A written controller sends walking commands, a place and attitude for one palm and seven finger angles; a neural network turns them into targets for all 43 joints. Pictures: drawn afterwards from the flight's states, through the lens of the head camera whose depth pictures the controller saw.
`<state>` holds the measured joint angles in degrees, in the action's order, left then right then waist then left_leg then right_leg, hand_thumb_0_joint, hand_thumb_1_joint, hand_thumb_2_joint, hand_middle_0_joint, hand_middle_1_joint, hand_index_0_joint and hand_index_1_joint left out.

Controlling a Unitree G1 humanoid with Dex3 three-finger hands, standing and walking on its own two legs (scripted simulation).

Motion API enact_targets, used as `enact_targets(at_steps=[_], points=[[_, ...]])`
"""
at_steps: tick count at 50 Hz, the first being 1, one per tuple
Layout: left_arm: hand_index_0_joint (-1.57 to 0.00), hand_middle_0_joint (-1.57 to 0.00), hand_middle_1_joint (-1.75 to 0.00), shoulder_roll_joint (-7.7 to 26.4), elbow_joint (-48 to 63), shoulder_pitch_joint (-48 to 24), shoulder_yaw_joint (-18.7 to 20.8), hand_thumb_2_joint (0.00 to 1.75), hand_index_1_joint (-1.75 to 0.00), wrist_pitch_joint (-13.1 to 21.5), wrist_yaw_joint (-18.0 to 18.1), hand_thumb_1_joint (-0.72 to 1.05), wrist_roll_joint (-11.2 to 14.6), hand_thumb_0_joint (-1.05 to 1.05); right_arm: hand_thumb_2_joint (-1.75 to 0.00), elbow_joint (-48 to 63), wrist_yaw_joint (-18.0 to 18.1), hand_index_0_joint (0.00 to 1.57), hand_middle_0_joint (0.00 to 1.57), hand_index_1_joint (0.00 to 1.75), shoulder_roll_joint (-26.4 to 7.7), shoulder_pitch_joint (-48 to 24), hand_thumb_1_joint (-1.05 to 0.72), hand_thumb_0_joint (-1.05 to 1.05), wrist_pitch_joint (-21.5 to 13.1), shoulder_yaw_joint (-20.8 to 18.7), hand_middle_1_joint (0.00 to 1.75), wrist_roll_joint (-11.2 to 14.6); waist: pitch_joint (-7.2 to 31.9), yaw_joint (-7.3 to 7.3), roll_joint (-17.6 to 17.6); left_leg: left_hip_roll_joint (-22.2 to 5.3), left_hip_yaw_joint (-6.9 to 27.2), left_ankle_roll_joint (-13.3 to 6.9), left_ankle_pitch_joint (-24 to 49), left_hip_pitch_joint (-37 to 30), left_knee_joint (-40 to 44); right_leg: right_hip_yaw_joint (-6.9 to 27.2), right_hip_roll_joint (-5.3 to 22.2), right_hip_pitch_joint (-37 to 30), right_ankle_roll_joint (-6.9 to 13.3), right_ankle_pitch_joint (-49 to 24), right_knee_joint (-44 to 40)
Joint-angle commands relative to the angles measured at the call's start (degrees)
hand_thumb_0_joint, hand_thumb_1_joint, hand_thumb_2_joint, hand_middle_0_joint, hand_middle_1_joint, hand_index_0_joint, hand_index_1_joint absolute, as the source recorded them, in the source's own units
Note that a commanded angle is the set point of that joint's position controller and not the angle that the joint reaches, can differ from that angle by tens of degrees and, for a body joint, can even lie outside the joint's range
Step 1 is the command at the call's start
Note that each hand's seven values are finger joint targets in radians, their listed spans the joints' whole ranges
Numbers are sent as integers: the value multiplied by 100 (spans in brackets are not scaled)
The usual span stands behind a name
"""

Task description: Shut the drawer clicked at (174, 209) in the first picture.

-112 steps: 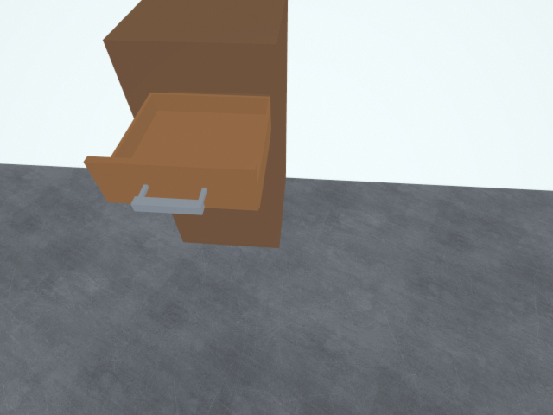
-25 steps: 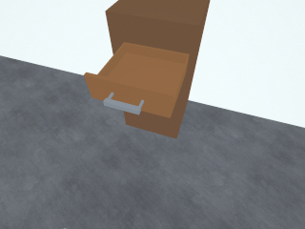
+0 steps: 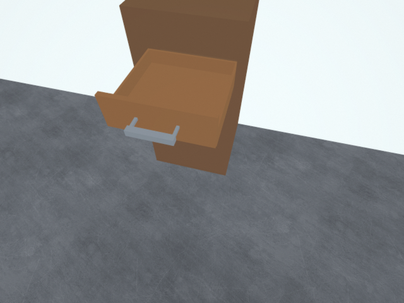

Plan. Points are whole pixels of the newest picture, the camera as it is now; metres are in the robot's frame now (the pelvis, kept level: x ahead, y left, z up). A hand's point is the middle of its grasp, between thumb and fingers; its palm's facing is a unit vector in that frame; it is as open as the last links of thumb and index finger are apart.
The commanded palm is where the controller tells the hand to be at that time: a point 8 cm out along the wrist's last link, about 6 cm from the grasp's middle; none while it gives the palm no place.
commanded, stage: turn to face it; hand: left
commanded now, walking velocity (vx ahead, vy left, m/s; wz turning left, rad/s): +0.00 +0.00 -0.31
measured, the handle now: (152, 130) +0.59 +0.19 -0.09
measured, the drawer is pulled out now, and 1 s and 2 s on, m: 0.30 0.30 0.30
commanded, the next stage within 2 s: take the last steps up to it in 0.38 s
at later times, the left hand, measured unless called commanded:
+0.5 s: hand out of the picture +0.08 +0.20 -0.16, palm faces -0.09 -0.97 -0.24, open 7.4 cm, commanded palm none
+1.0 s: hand out of the picture +0.11 +0.16 -0.17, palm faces -0.13 -0.97 -0.18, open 7.4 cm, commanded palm none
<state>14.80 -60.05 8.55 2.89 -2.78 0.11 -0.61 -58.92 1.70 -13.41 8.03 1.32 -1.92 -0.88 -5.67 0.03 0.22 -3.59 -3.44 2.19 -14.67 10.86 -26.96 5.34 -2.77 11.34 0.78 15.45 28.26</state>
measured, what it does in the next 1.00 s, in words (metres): steps on the spot: right foot, then left foot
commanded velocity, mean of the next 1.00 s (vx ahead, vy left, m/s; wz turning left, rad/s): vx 0.16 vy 0.05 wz -0.11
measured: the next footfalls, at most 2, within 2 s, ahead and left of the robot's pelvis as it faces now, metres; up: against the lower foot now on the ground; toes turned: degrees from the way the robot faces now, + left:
right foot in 0.56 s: -0.03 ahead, -0.13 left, +0.00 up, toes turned -9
left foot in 0.80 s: +0.07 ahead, +0.10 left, +0.00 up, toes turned -5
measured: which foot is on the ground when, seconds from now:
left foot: down 0.00-0.54, up 0.56-0.78, down 0.80-1.00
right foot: down 0.00-0.30, up 0.32-0.54, down 0.56-0.80, up 0.82-1.00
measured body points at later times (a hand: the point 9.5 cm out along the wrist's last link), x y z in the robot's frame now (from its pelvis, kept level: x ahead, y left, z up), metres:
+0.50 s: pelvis -0.03 +0.01 +0.00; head +0.02 +0.00 +0.45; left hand +0.09 +0.25 -0.15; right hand -0.03 -0.24 -0.15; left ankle -0.01 +0.13 -0.74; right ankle -0.07 -0.11 -0.71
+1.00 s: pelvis +0.04 -0.02 +0.00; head +0.07 -0.03 +0.45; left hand +0.12 +0.21 -0.15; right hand -0.04 -0.23 -0.15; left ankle +0.03 +0.11 -0.74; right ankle +0.03 -0.13 -0.71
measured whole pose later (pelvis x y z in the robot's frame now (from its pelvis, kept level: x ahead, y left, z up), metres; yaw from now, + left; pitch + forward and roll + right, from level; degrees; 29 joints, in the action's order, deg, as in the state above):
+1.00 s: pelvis +0.04 -0.02 +0.00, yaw -9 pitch +0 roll +0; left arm 9.7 -60.3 11.2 3.5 -0.4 -1.3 -1.2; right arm -62.1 0.9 -8.4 20.2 -2.2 -1.7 -2.0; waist -5.1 -0.9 0.3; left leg -1.7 -3.8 -0.2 -15.1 9.1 -24.6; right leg -4.6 2.6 20.9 1.1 23.7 43.7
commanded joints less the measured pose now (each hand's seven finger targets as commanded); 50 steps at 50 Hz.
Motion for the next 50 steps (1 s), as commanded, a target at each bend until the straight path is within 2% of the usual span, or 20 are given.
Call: enact_targets(at_steps=[1,10,12,13,15,18,23,25,26,27,28,29,30,32,37,38,40,41,44,50], points=[[-20,-20,-30,825,559,72,238,90,-30,95,24,90,-52,0,-90,391,107,20,20,30,-911,245,-90,0,-39,-335,30,1,589,-52,183,-665,460,-300,649,-225,167,431,520,336,174,-1577,53],[-20,-20,-30,889,606,191,367,90,-30,109,127,90,-73,0,-90,422,112,20,20,30,-341,369,-90,0,-42,-298,30,74,564,4,-1049,135,226,-31,-1050,587,-1011,1743,1375,-263,940,-2667,-696],[-20,-20,-30,749,646,-5,365,90,-30,115,145,90,-33,0,-90,290,139,20,20,30,-337,711,-90,0,-107,-281,30,91,812,-197,-764,-50,335,-91,100,-204,15,1368,1107,-30,664,-2885,-246],[-20,-20,-30,542,704,-3,332,90,-30,108,128,90,-21,0,-90,239,153,20,20,30,-480,808,-90,0,-143,-302,30,55,945,-210,-24,-506,684,-276,909,-866,353,859,557,540,327,-2094,109],[-20,-20,-30,338,832,-241,302,90,-30,-1,94,90,-30,0,-90,260,164,20,20,30,-883,918,-90,0,-126,-365,30,-67,374,-312,1688,-1999,2004,-1128,1129,-261,1379,-190,-157,1303,-104,1527,2185],[-20,-20,-30,198,731,-48,345,90,-30,-50,-5,90,-61,0,-90,491,190,20,20,30,-684,394,-90,0,-132,-280,30,-112,104,36,828,-1678,1284,-1221,1093,199,1205,-202,235,1433,-98,1368,3076],[-20,-20,-30,57,734,53,236,90,-30,32,-44,90,-56,0,-90,375,142,20,20,30,-833,603,-90,0,-113,-351,30,-108,592,-63,1053,-1444,528,-994,2349,-317,568,-813,218,652,-91,1056,1335],[-20,-20,-30,111,583,512,258,90,-30,86,-28,90,-64,0,-90,357,128,20,20,30,-805,578,-90,0,-86,-359,30,-51,779,129,733,-1143,321,-695,1555,45,56,-870,217,-285,-47,-97,-109],[-20,-20,-30,395,516,740,297,90,-30,152,5,90,-102,0,-90,412,89,20,20,30,-587,591,-90,0,-72,-332,30,17,764,185,-28,-700,59,-358,95,587,-466,-173,687,-784,95,-193,-1018],[-20,-20,-30,952,451,805,379,90,-30,210,46,90,-141,0,-90,570,-2,20,20,30,-202,538,-90,0,-71,-247,30,46,569,208,-1534,48,-455,3,-1639,1678,-1364,1621,2002,-1039,648,379,-1651],[-20,-20,-30,1105,500,882,367,90,-30,209,43,90,-105,0,-90,725,-81,20,20,30,-321,178,-90,0,-22,-233,30,-13,348,456,-1167,18,-24,-27,-2135,1675,-2031,1859,2440,-478,1103,1131,-1878],[-20,-20,-30,1012,485,725,372,90,-30,251,71,90,-140,0,-90,698,-106,20,20,30,-221,63,-90,0,-54,-243,30,-33,183,344,-1086,41,177,-84,-1846,1912,-2452,1935,2148,-399,1254,1303,-1758],[-20,-20,-30,821,458,613,370,90,-30,306,94,90,-121,0,-90,607,-103,20,20,30,-263,158,-90,0,-85,-264,30,-36,164,240,-1463,-26,317,-117,-1516,2132,-2650,1748,1957,-692,1239,694,-1579],[-20,-20,-30,644,415,539,317,90,-30,365,76,90,-109,0,-90,480,-148,20,20,30,-214,233,-90,0,-141,-250,30,-13,166,163,-1102,-66,232,-81,-1279,1724,-2194,1131,1815,-610,1134,24,-1435],[-20,-20,-30,644,267,525,334,90,-30,389,-3,90,-53,0,-90,196,-190,20,20,30,-38,753,-90,0,-249,-193,30,-30,42,-74,-776,228,-179,-111,-242,-223,-10,541,1387,590,688,1394,-1255],[-20,-20,-30,469,267,508,300,90,-30,384,-16,90,-61,0,-90,74,-165,20,20,30,-116,982,-90,0,-288,-227,30,-30,-22,-158,-292,145,42,-173,-405,-738,280,373,1119,1084,511,1554,-914],[-20,-20,-30,10,508,189,206,90,-30,384,-69,90,-32,0,-90,-178,-33,20,20,30,-755,1960,-90,0,-317,-339,30,-136,76,-559,1262,-1406,2115,-952,-1344,-1181,1176,-835,228,2025,92,1386,1095],[-20,-20,-30,-31,607,-100,171,90,-30,401,-53,90,-69,0,-90,-225,-37,20,20,30,-837,2252,-90,0,-320,-357,30,-160,87,-674,1442,-1891,2974,-1401,-1734,-1104,1706,-828,188,2419,96,1777,2301],[-20,-20,-30,-72,585,-281,144,90,-30,463,-120,90,-71,0,-90,-114,-8,20,20,30,-490,1785,-90,0,-400,-233,30,-112,-41,-359,797,-1600,2161,-1400,-747,-644,1668,-535,778,2387,125,1173,2815],[-20,-20,-30,-193,218,627,159,90,-30,450,-150,90,-82,0,-90,-234,-20,20,20,30,-371,1292,-90,0,-366,-185,30,-47,183,196,532,-694,676,-844,-747,680,947,-1296,414,-306,15,130,359]])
